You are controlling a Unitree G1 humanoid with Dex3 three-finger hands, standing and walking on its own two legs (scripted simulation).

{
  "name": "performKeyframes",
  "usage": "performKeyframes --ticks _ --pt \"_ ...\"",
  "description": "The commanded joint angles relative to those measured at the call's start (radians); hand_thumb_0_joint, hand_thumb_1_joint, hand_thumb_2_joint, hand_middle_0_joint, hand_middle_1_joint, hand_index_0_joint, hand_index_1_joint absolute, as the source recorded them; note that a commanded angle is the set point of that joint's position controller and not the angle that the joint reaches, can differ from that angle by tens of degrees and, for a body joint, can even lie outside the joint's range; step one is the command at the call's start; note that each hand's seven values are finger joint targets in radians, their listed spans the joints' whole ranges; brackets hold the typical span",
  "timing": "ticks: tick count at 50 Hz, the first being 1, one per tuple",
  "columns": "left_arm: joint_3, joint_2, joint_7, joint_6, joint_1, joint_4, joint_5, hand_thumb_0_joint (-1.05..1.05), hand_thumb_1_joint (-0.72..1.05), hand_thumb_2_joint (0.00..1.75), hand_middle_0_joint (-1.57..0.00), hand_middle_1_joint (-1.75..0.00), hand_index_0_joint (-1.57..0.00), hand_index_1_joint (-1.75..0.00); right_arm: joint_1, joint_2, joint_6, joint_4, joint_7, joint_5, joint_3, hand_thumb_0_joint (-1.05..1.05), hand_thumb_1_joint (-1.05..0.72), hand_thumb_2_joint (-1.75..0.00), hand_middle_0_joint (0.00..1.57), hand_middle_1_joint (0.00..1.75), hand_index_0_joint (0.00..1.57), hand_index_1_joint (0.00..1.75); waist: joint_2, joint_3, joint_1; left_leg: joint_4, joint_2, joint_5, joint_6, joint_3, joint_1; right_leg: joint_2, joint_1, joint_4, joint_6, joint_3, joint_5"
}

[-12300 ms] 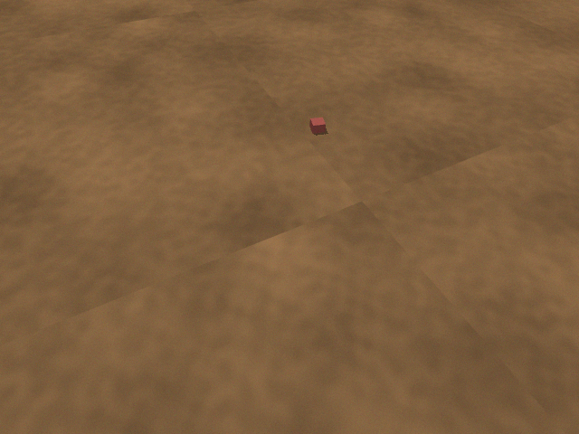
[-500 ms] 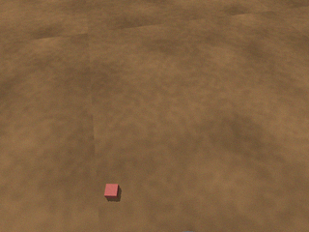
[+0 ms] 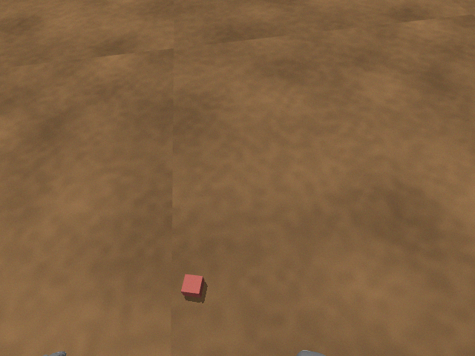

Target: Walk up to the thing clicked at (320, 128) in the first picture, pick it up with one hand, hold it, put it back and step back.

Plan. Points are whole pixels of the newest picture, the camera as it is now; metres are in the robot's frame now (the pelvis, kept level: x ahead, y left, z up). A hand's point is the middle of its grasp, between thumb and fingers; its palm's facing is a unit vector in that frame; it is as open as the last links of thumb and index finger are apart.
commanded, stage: walk up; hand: left
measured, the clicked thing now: (193, 285) +0.46 +0.23 -0.73
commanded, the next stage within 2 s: stand in 0.28 s
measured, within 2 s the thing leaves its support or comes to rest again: neither
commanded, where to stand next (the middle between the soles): +0.06 +0.04 m, yaw -5 degrees
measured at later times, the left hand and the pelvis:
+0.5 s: hand out of the picture +0.12 +0.25 -0.14, palm faces -0.02 -0.95 -0.32, open 7.4 cm; pelvis +0.03 +0.01 +0.01, yaw +0 degrees
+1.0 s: hand out of the picture +0.10 +0.25 -0.13, palm faces -0.02 -0.93 -0.36, open 7.4 cm; pelvis +0.01 -0.01 +0.02, yaw +0 degrees
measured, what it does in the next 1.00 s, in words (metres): steps on the spot: left foot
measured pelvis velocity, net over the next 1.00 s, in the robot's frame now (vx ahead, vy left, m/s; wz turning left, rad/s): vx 0.01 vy -0.01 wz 0.00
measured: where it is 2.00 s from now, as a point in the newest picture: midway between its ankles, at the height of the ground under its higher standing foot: outside the picture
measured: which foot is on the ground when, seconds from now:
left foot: up 0.00-0.00, down 0.02-1.00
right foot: down 0.00-1.00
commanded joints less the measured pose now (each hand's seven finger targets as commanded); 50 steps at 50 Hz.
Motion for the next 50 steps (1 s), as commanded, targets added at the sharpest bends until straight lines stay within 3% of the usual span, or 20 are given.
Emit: performKeyframes --ticks 1,2,3,4,5,6,7,9,10,12,13,14,16,20,25,29,34,39,43,50 --pt "0.026 0.174 -0.009 0.006 -0.022 -0.071 -0.025 0.00 0.90 0.90 -0.20 -0.30 -0.20 -0.30 0.074 -0.163 -0.066 -0.015 -0.030 -0.013 -0.049 0.00 -0.90 -0.90 0.20 0.30 0.20 0.30 -0.059 -0.099 -0.036 -0.334 -0.025 0.116 0.029 0.016 0.222 -0.058 -0.119 0.035 -0.079 0.105 -0.246" --pt "0.002 0.103 -0.013 0.010 -0.012 -0.077 -0.041 0.00 0.90 0.90 -0.20 -0.30 -0.20 -0.30 0.033 -0.225 -0.077 -0.041 -0.040 -0.028 -0.054 0.00 -0.90 -0.90 0.20 0.30 0.20 0.30 0.132 -0.075 -0.020 -0.445 0.177 -0.052 0.096 -0.341 0.202 0.042 -0.242 0.199 -0.017 0.052 -0.246" --pt "0.008 0.140 -0.007 0.013 -0.024 -0.060 -0.041 0.00 0.90 0.90 -0.20 -0.30 -0.20 -0.30 -0.042 -0.292 -0.086 -0.085 -0.045 -0.021 -0.054 0.00 -0.90 -0.90 0.20 0.30 0.20 0.30 0.101 -0.037 -0.025 -0.500 0.313 -0.216 0.191 -0.519 0.042 0.070 -0.217 0.236 -0.003 0.114 -0.281" --pt "0.024 0.208 -0.006 0.007 -0.066 -0.038 -0.037 0.00 0.90 0.90 -0.20 -0.30 -0.20 -0.30 -0.096 -0.301 -0.085 -0.073 -0.045 -0.001 -0.052 0.00 -0.90 -0.90 0.20 0.30 0.20 0.30 0.089 0.020 -0.028 -0.489 0.333 -0.205 0.248 -0.496 -0.137 0.028 -0.075 0.269 -0.009 0.133 -0.293" --pt "0.024 0.211 -0.012 0.001 -0.038 -0.020 -0.043 0.00 0.90 0.90 -0.20 -0.30 -0.20 -0.30 -0.151 -0.251 -0.086 -0.076 -0.045 -0.002 -0.035 0.00 -0.90 -0.90 0.20 0.30 0.20 0.30 0.054 0.036 0.010 -0.416 0.267 -0.066 0.225 -0.351 -0.144 0.014 -0.006 0.206 -0.010 0.123 -0.234" --pt "0.017 0.181 -0.015 -0.006 -0.011 0.002 -0.048 0.00 0.90 0.90 -0.20 -0.30 -0.20 -0.30 -0.168 -0.204 -0.089 -0.072 -0.046 -0.002 -0.017 0.00 -0.90 -0.90 0.20 0.30 0.20 0.30 0.059 0.010 0.023 -0.339 0.183 0.135 0.168 -0.192 -0.073 0.030 0.018 0.074 -0.015 0.103 -0.166" --pt "0.011 0.161 -0.015 -0.012 0.015 0.022 -0.051 0.00 0.90 0.90 -0.20 -0.30 -0.20 -0.30 -0.168 -0.173 -0.095 -0.069 -0.048 0.002 -0.006 0.00 -0.90 -0.90 0.20 0.30 0.20 0.30 0.075 -0.030 0.030 -0.268 0.129 0.328 0.122 -0.101 0.010 0.047 0.029 -0.024 -0.017 0.073 -0.062" --pt "0.012 0.170 -0.010 -0.017 0.018 0.043 -0.047 0.00 0.90 0.90 -0.20 -0.30 -0.20 -0.30 -0.118 -0.182 -0.102 -0.044 -0.048 0.022 -0.006 0.00 -0.90 -0.90 0.20 0.30 0.20 0.30 0.086 -0.095 0.015 -0.159 0.113 0.510 0.078 -0.064 0.037 0.041 0.158 -0.140 -0.030 0.076 0.162" --pt "0.016 0.194 -0.007 -0.017 -0.010 0.042 -0.042 0.00 0.90 0.90 -0.20 -0.30 -0.20 -0.30 -0.079 -0.170 -0.102 -0.031 -0.052 0.030 -0.002 0.00 -0.90 -0.90 0.20 0.30 0.20 0.30 0.047 -0.124 -0.003 -0.130 0.095 0.536 0.058 -0.047 0.034 0.006 0.209 -0.136 -0.052 0.138 0.308" --pt "0.006 0.228 -0.009 -0.016 -0.074 0.027 -0.049 0.00 0.90 0.90 -0.20 -0.30 -0.20 -0.30 -0.032 -0.146 -0.099 -0.008 -0.063 0.033 0.002 0.00 -0.90 -0.90 0.20 0.30 0.20 0.30 -0.027 -0.162 -0.044 -0.186 0.040 0.347 0.044 -0.008 0.096 -0.072 0.145 -0.090 -0.096 0.229 0.350" --pt "-0.002 0.205 -0.014 -0.009 -0.093 0.025 -0.054 0.00 0.90 0.90 -0.20 -0.30 -0.20 -0.30 -0.038 -0.153 -0.101 0.009 -0.067 0.025 0.001 0.00 -0.90 -0.90 0.20 0.30 0.20 0.30 -0.028 -0.139 -0.040 -0.241 0.063 0.308 0.054 -0.038 0.121 -0.057 0.111 -0.073 -0.078 0.205 0.325" --pt "-0.015 0.167 -0.022 -0.007 -0.078 0.069 -0.054 0.00 0.90 0.90 -0.20 -0.30 -0.20 -0.30 -0.095 -0.182 -0.104 0.024 -0.068 0.013 0.004 0.00 -0.90 -0.90 0.20 0.30 0.20 0.30 0.006 -0.124 -0.021 -0.298 0.115 0.404 0.063 -0.099 0.118 0.000 0.149 -0.065 -0.049 0.154 0.300" --pt "-0.025 0.152 -0.021 -0.006 -0.075 0.073 -0.052 0.00 0.90 0.90 -0.20 -0.30 -0.20 -0.30 -0.167 -0.190 -0.107 0.013 -0.065 0.010 0.002 0.00 -0.90 -0.90 0.20 0.30 0.20 0.30 0.009 -0.150 0.002 -0.251 0.122 0.552 0.064 -0.085 0.134 0.001 0.192 -0.113 -0.028 0.138 0.311" --pt "-0.028 0.163 -0.019 -0.008 -0.110 0.116 -0.045 0.00 0.90 0.90 -0.20 -0.30 -0.20 -0.30 -0.167 -0.147 -0.093 0.048 -0.066 0.023 0.019 0.00 -0.90 -0.90 0.20 0.30 0.20 0.30 -0.035 -0.141 -0.021 -0.290 0.091 0.481 0.036 -0.038 0.151 -0.023 0.233 -0.161 -0.036 0.161 0.383" --pt "-0.035 0.157 -0.019 -0.013 -0.150 0.148 -0.045 0.00 0.90 0.90 -0.20 -0.30 -0.20 -0.30 -0.227 -0.131 -0.086 0.079 -0.058 0.024 0.025 0.00 -0.90 -0.90 0.20 0.30 0.20 0.30 -0.048 -0.115 -0.016 -0.338 0.080 0.389 0.023 -0.024 0.185 -0.038 0.206 -0.256 -0.028 0.177 0.308" --pt "-0.035 0.154 -0.018 -0.013 -0.173 0.170 -0.042 0.00 0.90 0.90 -0.20 -0.30 -0.20 -0.30 -0.256 -0.133 -0.086 0.097 -0.053 0.021 0.024 0.00 -0.90 -0.90 0.20 0.30 0.20 0.30 -0.051 -0.125 -0.016 -0.372 0.093 0.408 0.020 -0.027 0.192 -0.034 0.239 -0.275 -0.018 0.160 0.309" --pt "-0.031 0.157 -0.021 -0.010 -0.202 0.190 -0.040 0.00 0.90 0.90 -0.20 -0.30 -0.20 -0.30 -0.273 -0.132 -0.087 0.122 -0.049 0.017 0.025 0.00 -0.90 -0.90 0.20 0.30 0.20 0.30 -0.053 -0.113 -0.012 -0.424 0.095 0.318 0.014 -0.025 0.182 -0.034 0.239 -0.316 -0.014 0.164 0.204" --pt "-0.028 0.160 -0.021 -0.013 -0.204 0.207 -0.041 0.00 0.90 0.90 -0.20 -0.30 -0.20 -0.30 -0.277 -0.135 -0.092 0.142 -0.048 0.017 0.023 0.00 -0.90 -0.90 0.20 0.30 0.20 0.30 -0.063 -0.150 -0.005 -0.435 0.098 0.365 0.007 -0.024 0.199 -0.038 0.286 -0.315 -0.013 0.158 0.271" --pt "-0.026 0.172 -0.023 -0.009 -0.218 0.211 -0.041 0.00 0.90 0.90 -0.20 -0.30 -0.20 -0.30 -0.264 -0.131 -0.087 0.159 -0.045 0.012 0.026 0.00 -0.90 -0.90 0.20 0.30 0.20 0.30 -0.063 -0.108 -0.007 -0.453 0.090 0.259 0.006 -0.021 0.177 -0.036 0.234 -0.358 -0.012 0.172 0.097" --pt "-0.025 0.169 -0.022 -0.010 -0.207 0.223 -0.041 0.00 0.90 0.90 -0.20 -0.30 -0.20 -0.30 -0.234 -0.130 -0.089 0.174 -0.047 0.012 0.028 0.00 -0.90 -0.90 0.20 0.30 0.20 0.30 -0.050 -0.125 -0.011 -0.453 0.095 0.298 0.007 -0.023 0.172 -0.037 0.260 -0.344 -0.010 0.167 0.191"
